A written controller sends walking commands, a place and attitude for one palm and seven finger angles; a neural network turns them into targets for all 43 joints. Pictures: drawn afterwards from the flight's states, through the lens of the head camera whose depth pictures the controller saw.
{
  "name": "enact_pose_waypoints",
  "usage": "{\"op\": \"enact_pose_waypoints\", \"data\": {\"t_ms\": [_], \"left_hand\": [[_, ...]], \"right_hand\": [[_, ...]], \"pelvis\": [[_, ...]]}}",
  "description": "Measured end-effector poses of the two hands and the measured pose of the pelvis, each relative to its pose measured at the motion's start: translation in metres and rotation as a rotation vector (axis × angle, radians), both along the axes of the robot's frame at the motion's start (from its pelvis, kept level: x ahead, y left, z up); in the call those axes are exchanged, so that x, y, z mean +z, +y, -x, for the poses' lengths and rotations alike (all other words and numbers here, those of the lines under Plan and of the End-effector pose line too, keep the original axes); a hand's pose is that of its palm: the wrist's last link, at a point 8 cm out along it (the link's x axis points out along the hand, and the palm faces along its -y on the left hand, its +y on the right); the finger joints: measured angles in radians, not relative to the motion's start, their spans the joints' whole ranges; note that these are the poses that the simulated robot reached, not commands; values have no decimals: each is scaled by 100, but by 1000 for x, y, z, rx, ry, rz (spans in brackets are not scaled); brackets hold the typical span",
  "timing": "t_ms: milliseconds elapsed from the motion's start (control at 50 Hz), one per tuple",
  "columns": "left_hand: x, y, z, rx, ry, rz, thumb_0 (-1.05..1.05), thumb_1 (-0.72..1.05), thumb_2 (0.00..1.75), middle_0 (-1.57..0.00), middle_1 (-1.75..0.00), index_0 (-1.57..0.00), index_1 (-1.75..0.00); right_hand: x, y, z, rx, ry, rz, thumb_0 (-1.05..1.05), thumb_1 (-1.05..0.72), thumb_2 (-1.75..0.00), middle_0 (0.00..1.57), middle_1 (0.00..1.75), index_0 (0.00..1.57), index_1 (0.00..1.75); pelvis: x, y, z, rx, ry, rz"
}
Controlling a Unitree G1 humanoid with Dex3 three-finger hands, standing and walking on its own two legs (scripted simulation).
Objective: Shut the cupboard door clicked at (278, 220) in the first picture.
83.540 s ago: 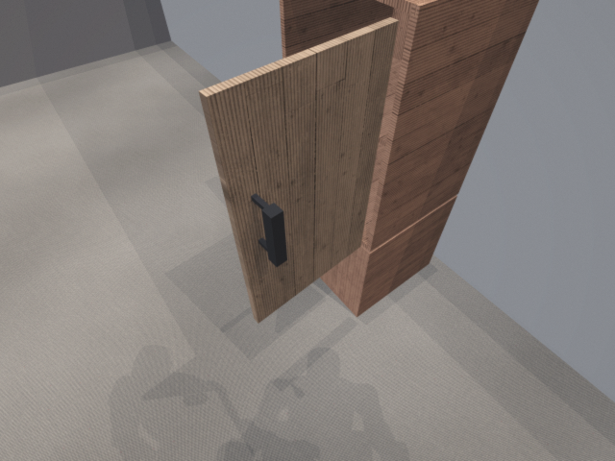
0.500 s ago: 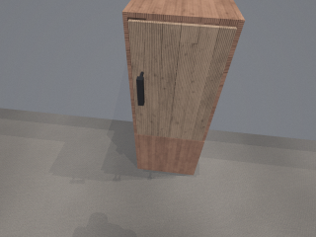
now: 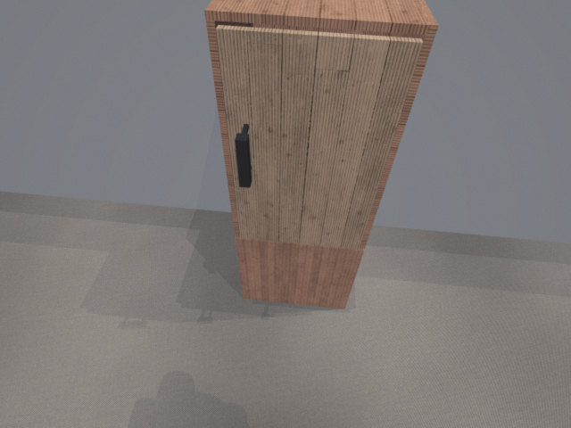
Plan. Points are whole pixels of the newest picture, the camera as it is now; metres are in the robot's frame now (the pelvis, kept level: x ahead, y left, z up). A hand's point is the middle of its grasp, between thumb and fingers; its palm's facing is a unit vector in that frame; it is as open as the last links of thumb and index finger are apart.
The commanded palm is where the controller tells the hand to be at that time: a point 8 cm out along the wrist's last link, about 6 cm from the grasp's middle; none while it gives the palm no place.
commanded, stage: look to check the result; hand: left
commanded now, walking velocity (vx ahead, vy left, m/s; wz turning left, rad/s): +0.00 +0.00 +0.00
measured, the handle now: (245, 155) +0.66 +0.12 -0.01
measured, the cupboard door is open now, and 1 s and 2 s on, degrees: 0 0 0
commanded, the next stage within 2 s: stand and wait in 0.28 s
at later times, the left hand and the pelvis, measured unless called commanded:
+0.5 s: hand out of the picture -0.02 +0.15 -0.18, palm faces +0.05 -0.99 -0.15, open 7.4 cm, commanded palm none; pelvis +0.02 +0.00 +0.00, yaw +0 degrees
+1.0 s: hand out of the picture -0.02 +0.16 -0.18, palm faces +0.04 -0.98 -0.17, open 7.4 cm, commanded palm none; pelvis +0.03 +0.00 +0.00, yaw -1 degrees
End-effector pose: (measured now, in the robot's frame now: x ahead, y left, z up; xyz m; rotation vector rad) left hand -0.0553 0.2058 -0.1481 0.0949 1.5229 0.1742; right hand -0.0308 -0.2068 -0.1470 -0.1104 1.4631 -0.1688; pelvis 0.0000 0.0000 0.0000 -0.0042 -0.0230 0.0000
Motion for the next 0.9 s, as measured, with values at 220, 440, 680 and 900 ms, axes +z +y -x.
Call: {"op": "enact_pose_waypoints", "data": {"t_ms": [220, 440, 680, 900], "left_hand": [[0, -6, -3, 3, 15, 15, 0, 91, 90, -20, -29, -19, -30], [-2, -8, -23, -6, -17, 23, 0, 91, 90, -20, -29, -20, -30], [-1, 0, -37, -16, -32, 5, 0, 91, 90, -20, -29, -19, -30], [0, 4, -37, -20, -16, -1, 0, 91, 90, -20, -29, -19, -30]], "right_hand": [[1, -4, -21, 15, -21, 11, 1, -92, -90, 20, 30, 20, 30], [3, -8, -33, 21, -35, 24, 1, -92, -90, 20, 30, 20, 30], [3, -6, -36, 17, -28, 20, 1, -92, -90, 20, 30, 20, 30], [2, -3, -38, 14, -22, 14, 1, -91, -90, 20, 30, 20, 30]], "pelvis": [[0, 0, -8, -3, 4, -3], [1, 1, -16, -5, 6, -7], [1, 1, -22, -7, 5, -8], [1, 3, -26, -11, 6, -11]]}}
